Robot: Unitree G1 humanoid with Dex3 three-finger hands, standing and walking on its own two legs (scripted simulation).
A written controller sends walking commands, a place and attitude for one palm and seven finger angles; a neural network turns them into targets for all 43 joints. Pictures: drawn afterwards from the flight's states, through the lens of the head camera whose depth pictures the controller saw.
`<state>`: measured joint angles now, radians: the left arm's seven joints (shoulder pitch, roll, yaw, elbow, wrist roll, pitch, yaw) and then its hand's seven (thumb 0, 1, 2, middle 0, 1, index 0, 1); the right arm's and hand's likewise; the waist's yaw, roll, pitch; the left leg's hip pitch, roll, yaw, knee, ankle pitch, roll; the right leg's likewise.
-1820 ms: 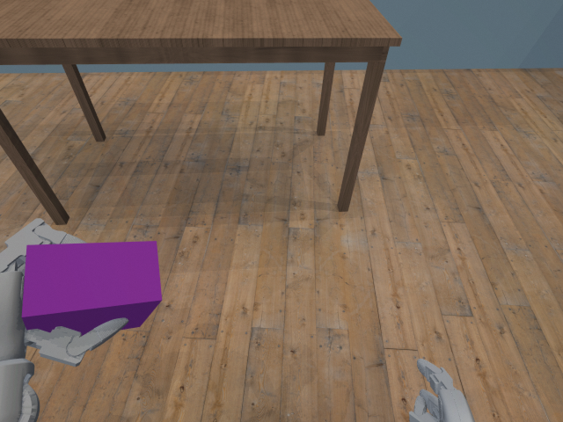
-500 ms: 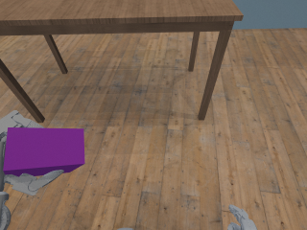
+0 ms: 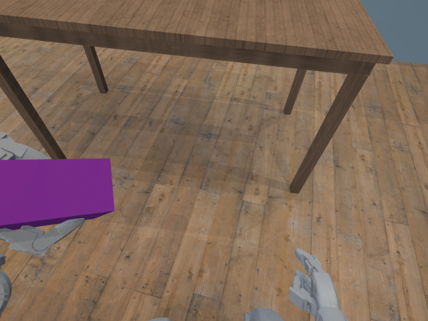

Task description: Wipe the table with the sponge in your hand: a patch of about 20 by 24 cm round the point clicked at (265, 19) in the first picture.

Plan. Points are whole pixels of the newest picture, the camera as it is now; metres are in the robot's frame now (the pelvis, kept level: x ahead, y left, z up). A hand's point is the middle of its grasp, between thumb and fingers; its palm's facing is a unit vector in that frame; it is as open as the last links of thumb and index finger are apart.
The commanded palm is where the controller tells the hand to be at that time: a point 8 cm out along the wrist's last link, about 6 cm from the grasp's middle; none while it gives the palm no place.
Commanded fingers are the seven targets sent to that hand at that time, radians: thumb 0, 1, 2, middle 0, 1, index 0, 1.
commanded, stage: walk to a spot facing it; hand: left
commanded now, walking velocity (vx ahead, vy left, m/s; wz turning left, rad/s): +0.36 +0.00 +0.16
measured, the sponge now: (70, 195) +0.24 +0.21 +0.17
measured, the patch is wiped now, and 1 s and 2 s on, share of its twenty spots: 0.00 0.00 0.00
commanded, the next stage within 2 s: turn to face it in 0.42 s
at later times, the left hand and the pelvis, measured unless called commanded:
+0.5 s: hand (79, 142) +0.32 +0.22 +0.19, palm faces +0.52 -0.72 -0.46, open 10.2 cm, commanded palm +0.25 +0.26 +0.19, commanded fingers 0.00 0.10 1.30 -1.20 -1.60 -1.20 -1.60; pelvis +0.14 -0.04 +0.01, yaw +10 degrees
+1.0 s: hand (130, 119) +0.38 +0.17 +0.18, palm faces +0.53 -0.75 -0.40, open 10.1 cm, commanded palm +0.32 +0.20 +0.19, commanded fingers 0.00 0.10 1.30 -1.20 -1.60 -1.20 -1.60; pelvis +0.18 -0.09 +0.00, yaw +5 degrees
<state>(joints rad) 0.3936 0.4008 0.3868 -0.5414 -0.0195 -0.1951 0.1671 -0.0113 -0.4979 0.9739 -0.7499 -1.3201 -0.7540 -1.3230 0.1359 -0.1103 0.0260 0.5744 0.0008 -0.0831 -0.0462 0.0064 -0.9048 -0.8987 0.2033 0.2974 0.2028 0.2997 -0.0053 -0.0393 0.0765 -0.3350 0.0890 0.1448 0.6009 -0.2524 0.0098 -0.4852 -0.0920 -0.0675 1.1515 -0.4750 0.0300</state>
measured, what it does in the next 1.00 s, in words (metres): walks ahead: right foot, then left foot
